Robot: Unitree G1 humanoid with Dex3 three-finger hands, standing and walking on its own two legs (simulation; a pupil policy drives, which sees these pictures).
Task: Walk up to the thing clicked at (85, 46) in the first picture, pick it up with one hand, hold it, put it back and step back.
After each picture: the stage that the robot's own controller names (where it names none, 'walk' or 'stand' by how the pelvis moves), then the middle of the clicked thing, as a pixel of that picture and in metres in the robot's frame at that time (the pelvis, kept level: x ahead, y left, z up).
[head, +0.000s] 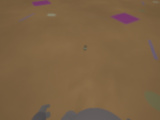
stand; (85, 47) +1.45 +0.13 -0.72
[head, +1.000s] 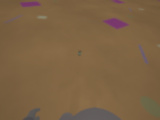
walk; (79, 52) +1.34 +0.15 -0.72
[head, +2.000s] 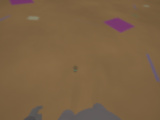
walk; (75, 69) +0.82 +0.17 -0.72
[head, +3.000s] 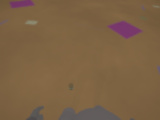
walk; (71, 86) +0.48 +0.20 -0.71
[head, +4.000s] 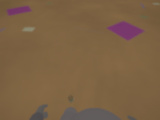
stand; (70, 98) +0.32 +0.21 -0.71
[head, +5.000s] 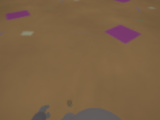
stand; (69, 103) +0.30 +0.21 -0.73
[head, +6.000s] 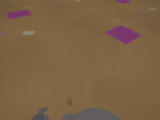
stand; (69, 103) +0.31 +0.20 -0.73
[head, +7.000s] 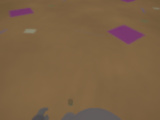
stand; (70, 102) +0.30 +0.19 -0.73
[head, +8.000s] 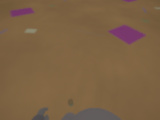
stand; (70, 102) +0.30 +0.19 -0.73
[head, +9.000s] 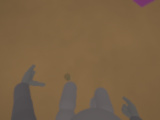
go down; (67, 77) +0.35 +0.21 -0.52
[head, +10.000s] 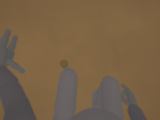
go down; (64, 65) +0.39 +0.24 -0.32
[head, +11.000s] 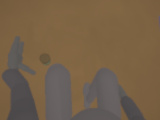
close in; (45, 59) +0.36 +0.27 -0.24
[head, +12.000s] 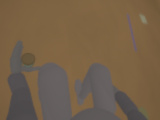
close; (28, 60) +0.36 +0.29 -0.21
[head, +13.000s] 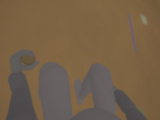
lift; (28, 60) +0.35 +0.29 -0.21
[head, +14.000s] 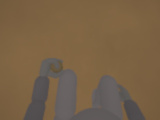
lift; (57, 68) +0.31 +0.23 -0.07
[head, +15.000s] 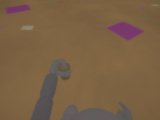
hold; (64, 71) +0.33 +0.17 +0.04
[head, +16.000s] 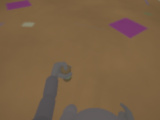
hold; (66, 73) +0.33 +0.17 -0.01
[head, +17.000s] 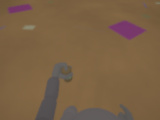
crouch; (67, 74) +0.32 +0.17 +0.00
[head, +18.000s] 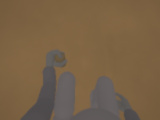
crouch; (60, 60) +0.39 +0.21 -0.11
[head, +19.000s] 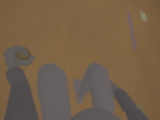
lower; (25, 57) +0.37 +0.30 -0.22
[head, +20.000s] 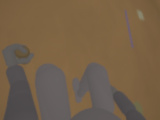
lower; (23, 55) +0.38 +0.30 -0.22
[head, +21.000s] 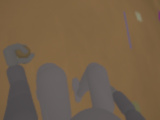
lower; (24, 55) +0.38 +0.30 -0.22
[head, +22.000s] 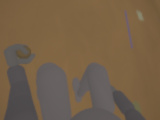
lower; (24, 55) +0.37 +0.30 -0.22
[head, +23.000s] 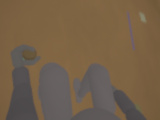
open; (29, 56) +0.36 +0.29 -0.22
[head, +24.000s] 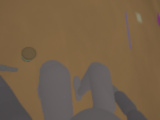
rise; (28, 55) +0.36 +0.28 -0.22
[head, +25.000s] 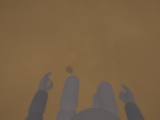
walk; (69, 70) +0.39 +0.22 -0.45
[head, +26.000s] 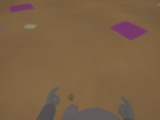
stand; (71, 97) +0.34 +0.18 -0.66
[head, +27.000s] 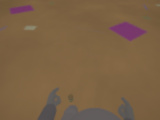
stand; (70, 98) +0.34 +0.19 -0.67
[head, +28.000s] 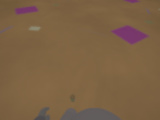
stand; (72, 98) +0.35 +0.18 -0.71
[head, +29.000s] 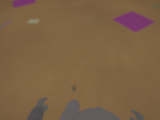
walk; (74, 88) +0.40 +0.20 -0.69
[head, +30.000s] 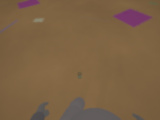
walk; (79, 75) +0.63 +0.19 -0.71
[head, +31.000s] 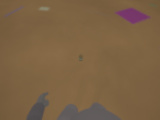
stand; (80, 58) +0.95 +0.17 -0.70
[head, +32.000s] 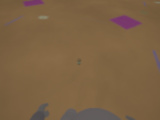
stand; (78, 61) +0.98 +0.20 -0.72
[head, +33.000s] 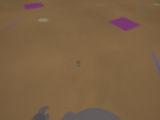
stand; (78, 63) +0.98 +0.20 -0.73
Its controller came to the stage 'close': yes
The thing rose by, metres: 0.70
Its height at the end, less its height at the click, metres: +0.00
